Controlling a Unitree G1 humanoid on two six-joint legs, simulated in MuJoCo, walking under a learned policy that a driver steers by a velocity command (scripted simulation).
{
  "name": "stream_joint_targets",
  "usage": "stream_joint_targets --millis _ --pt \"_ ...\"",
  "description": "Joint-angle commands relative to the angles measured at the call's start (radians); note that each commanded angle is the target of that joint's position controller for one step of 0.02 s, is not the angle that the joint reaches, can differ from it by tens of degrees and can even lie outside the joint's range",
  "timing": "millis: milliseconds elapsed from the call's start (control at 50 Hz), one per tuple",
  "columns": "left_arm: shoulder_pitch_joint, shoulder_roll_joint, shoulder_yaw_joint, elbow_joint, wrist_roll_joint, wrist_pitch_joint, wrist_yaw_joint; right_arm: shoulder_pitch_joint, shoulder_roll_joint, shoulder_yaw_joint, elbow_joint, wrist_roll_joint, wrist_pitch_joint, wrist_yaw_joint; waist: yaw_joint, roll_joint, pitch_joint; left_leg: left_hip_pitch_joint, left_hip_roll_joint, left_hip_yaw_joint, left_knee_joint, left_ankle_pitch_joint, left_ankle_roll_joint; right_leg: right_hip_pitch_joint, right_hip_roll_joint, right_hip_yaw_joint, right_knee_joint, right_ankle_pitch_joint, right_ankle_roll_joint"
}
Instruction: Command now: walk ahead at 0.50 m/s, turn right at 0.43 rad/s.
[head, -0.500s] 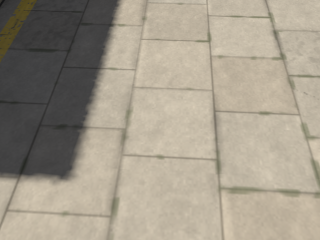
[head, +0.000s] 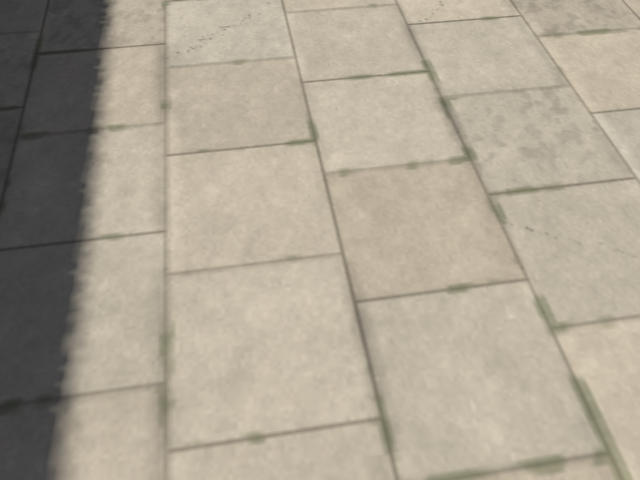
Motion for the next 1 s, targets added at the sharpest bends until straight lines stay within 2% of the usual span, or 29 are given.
stream_joint_targets --millis 20,80,100,120,140,160,180,200,220,240,260,300,360,460,520,580,620,640,660,680,700,720,740,760,780,840,940,960,1000 --pt "-0.129 0.034 -0.002 -0.100 0.003 -0.017 -0.004 0.075 -0.132 -0.023 -0.013 -0.004 -0.001 -0.015 -0.012 0.093 0.076 0.014 0.310 -0.046 0.009 0.630 0.058 -0.017 0.030 -0.067 -0.079 -0.040 -0.033" --pt "-0.041 0.059 0.013 -0.086 0.007 -0.018 0.004 0.046 -0.168 -0.032 -0.019 -0.008 0.011 -0.027 0.043 0.132 0.009 0.070 0.328 0.004 0.207 1.041 0.048 0.128 0.112 -0.124 -0.107 -0.184 -0.095" --pt "0.041 0.077 0.024 -0.063 0.008 -0.020 0.007 0.034 -0.182 -0.036 -0.025 -0.010 0.019 -0.027 0.077 0.140 -0.039 0.069 0.330 0.016 0.343 1.109 0.048 0.214 0.147 -0.134 -0.125 -0.224 -0.121" --pt "0.163 0.103 0.040 -0.028 0.013 -0.026 0.009 0.023 -0.194 -0.040 -0.036 -0.007 0.027 -0.023 0.129 0.133 -0.104 0.011 0.324 0.029 0.532 1.046 0.038 0.371 0.170 -0.120 -0.191 -0.212 -0.152" --pt "0.310 0.173 0.069 0.007 0.028 -0.030 0.019 -0.008 -0.192 -0.040 -0.067 0.000 0.027 -0.017 0.204 0.071 -0.183 -0.190 0.299 0.037 0.812 0.789 0.010 0.610 0.068 0.046 -0.255 -0.245 -0.211" --pt "0.312 0.282 0.097 -0.008 0.027 -0.024 0.030 0.024 -0.085 -0.022 -0.134 0.013 0.020 0.008 0.138 -0.168 -0.259 -0.638 0.094 0.023 1.204 -0.134 -0.045 0.909 -0.243 0.570 -0.309 -0.209 -0.369" --pt "0.322 0.280 0.096 -0.006 -0.007 -0.008 0.028 -0.089 -0.162 -0.038 -0.171 0.006 0.007 0.014 0.164 -0.062 -0.287 -0.782 0.043 -0.208 1.314 -0.224 -0.043 0.924 -0.272 0.771 -0.423 -0.198 -0.403" --pt "0.250 0.249 0.088 -0.009 -0.013 -0.005 0.035 -0.157 -0.153 -0.033 -0.202 0.011 -0.008 0.019 0.130 -0.018 -0.141 -0.859 0.116 -0.241 1.263 -0.122 -0.034 0.817 -0.254 0.609 -0.443 -0.162 -0.363" --pt "0.206 0.191 0.075 -0.013 -0.015 -0.008 0.035 -0.158 -0.155 -0.032 -0.200 0.012 -0.016 0.018 0.093 0.058 -0.071 -0.813 0.150 -0.234 1.169 -0.056 -0.036 0.693 -0.214 0.518 -0.466 -0.066 -0.316" --pt "0.163 0.160 0.066 -0.021 -0.015 -0.015 0.039 -0.151 -0.150 -0.035 -0.193 0.002 -0.008 0.015 0.052 0.092 -0.027 -0.753 0.172 -0.233 1.093 -0.039 -0.047 0.593 -0.163 0.438 -0.479 0.030 -0.276" --pt "0.144 0.137 0.057 -0.023 -0.022 -0.022 0.044 -0.134 -0.142 -0.033 -0.196 -0.018 0.012 0.016 0.021 0.081 -0.027 -0.689 0.183 -0.236 1.042 -0.037 -0.065 0.527 -0.119 0.376 -0.488 0.103 -0.257" --pt "0.167 0.151 0.055 -0.020 -0.028 -0.043 0.044 -0.126 -0.122 -0.031 -0.207 -0.032 0.049 0.023 0.002 0.058 -0.040 -0.649 0.184 -0.222 0.970 -0.041 -0.094 0.484 -0.080 0.325 -0.493 0.191 -0.249" --pt "0.221 0.192 0.064 -0.018 -0.028 -0.050 0.041 -0.224 -0.119 -0.028 -0.255 -0.031 0.070 0.030 0.022 0.024 -0.018 -0.695 0.186 -0.195 0.844 0.052 -0.126 0.456 -0.042 0.302 -0.516 0.180 -0.228" --pt "0.326 0.195 0.065 -0.020 -0.025 -0.040 0.040 -0.416 -0.132 -0.021 -0.331 -0.021 0.073 0.037 0.098 -0.015 -0.006 -0.775 0.160 -0.197 0.632 0.217 -0.133 0.555 -0.024 0.336 -0.496 0.180 -0.175" --pt "0.366 0.200 0.064 -0.020 -0.019 -0.029 0.050 -0.485 -0.130 -0.011 -0.366 -0.012 0.064 0.034 0.120 -0.023 -0.003 -0.752 0.108 -0.184 0.535 0.228 -0.120 0.609 -0.012 0.323 -0.400 0.446 -0.146" --pt "0.367 0.173 0.052 -0.016 -0.009 -0.026 0.061 -0.446 -0.125 -0.001 -0.353 -0.008 0.046 0.031 0.113 -0.053 -0.033 -0.606 0.066 -0.157 0.402 0.253 -0.074 0.634 -0.003 0.277 -0.332 0.569 -0.093" --pt "0.332 0.179 0.048 -0.017 -0.007 -0.039 0.068 -0.296 -0.165 -0.014 -0.299 -0.016 0.031 0.023 0.048 -0.072 -0.077 -0.425 0.037 -0.160 0.331 0.256 -0.025 0.641 -0.014 0.288 -0.232 0.675 -0.056" --pt "0.297 0.196 0.049 -0.019 -0.015 -0.047 0.067 -0.182 -0.176 -0.019 -0.261 -0.018 0.017 0.017 -0.023 -0.046 -0.108 -0.305 0.048 -0.160 0.219 0.374 -0.002 0.640 0.014 0.256 -0.102 0.660 -0.038" --pt "0.300 0.177 0.042 -0.041 -0.024 -0.057 0.064 -0.068 -0.219 -0.026 -0.232 -0.025 0.002 0.009 -0.054 0.018 -0.198 -0.084 0.185 -0.275 0.260 0.704 0.031 0.522 0.064 0.231 0.084 0.377 -0.018" --pt "0.507 0.075 0.026 -0.017 -0.069 -0.049 0.067 -0.028 -0.295 -0.043 -0.225 -0.025 0.010 0.014 0.017 0.282 -0.370 0.206 0.504 -0.624 0.363 1.278 0.248 0.288 0.222 0.144 0.450 -0.467 0.032" --pt "0.520 0.156 0.035 0.011 -0.039 -0.037 0.072 -0.034 -0.245 -0.038 -0.224 0.017 0.029 0.025 0.018 0.194 -0.421 0.158 0.511 -0.742 0.295 1.260 0.299 0.240 0.222 0.164 0.534 -0.586 0.032" --pt "0.422 0.170 0.038 0.006 -0.008 -0.028 0.068 -0.133 -0.197 -0.027 -0.239 0.031 0.036 0.029 0.035 0.108 -0.280 0.038 0.440 -0.650 0.256 1.085 0.274 0.196 0.168 0.167 0.557 -0.514 0.041" --pt "0.327 0.160 0.033 -0.018 0.010 -0.024 0.064 -0.207 -0.153 -0.014 -0.251 0.026 0.043 0.028 0.038 0.069 -0.184 -0.062 0.378 -0.577 0.220 0.961 0.237 0.162 0.137 0.145 0.516 -0.472 0.047" --pt "0.266 0.157 0.033 -0.040 0.013 -0.015 0.059 -0.224 -0.152 -0.012 -0.251 0.023 0.047 0.023 0.043 0.077 -0.130 -0.131 0.330 -0.523 0.188 0.914 0.207 0.153 0.111 0.132 0.479 -0.445 0.053" --pt "0.260 0.151 0.031 -0.049 0.017 -0.001 0.053 -0.220 -0.166 -0.016 -0.240 0.025 0.053 0.020 0.059 0.104 -0.115 -0.196 0.289 -0.486 0.165 0.863 0.185 0.188 0.099 0.122 0.438 -0.424 0.062" --pt "0.273 0.122 0.022 -0.052 0.006 0.029 0.055 -0.203 -0.205 -0.034 -0.232 0.013 0.067 0.024 0.081 0.124 -0.145 -0.282 0.241 -0.460 0.143 0.722 0.163 0.254 0.112 0.092 0.355 -0.419 0.082" --pt "0.150 0.130 0.018 -0.099 0.002 0.061 0.070 -0.187 -0.232 -0.060 -0.247 -0.002 0.114 0.022 0.045 0.176 -0.107 -0.393 0.208 -0.568 0.041 0.009 0.148 0.237 0.110 0.082 0.197 -0.420 0.087" --pt "0.129 0.131 0.017 -0.107 0.000 0.062 0.072 -0.187 -0.234 -0.065 -0.251 -0.003 0.122 0.022 0.038 0.184 -0.095 -0.405 0.206 -0.594 0.024 -0.076 0.143 0.237 0.112 0.083 0.171 -0.413 0.086" --pt "0.109 0.129 0.013 -0.118 -0.007 0.058 0.076 -0.189 -0.238 -0.073 -0.256 -0.005 0.135 0.023 0.028 0.186 -0.085 -0.417 0.202 -0.627 0.017 -0.129 0.132 0.259 0.121 0.084 0.116 -0.407 0.081"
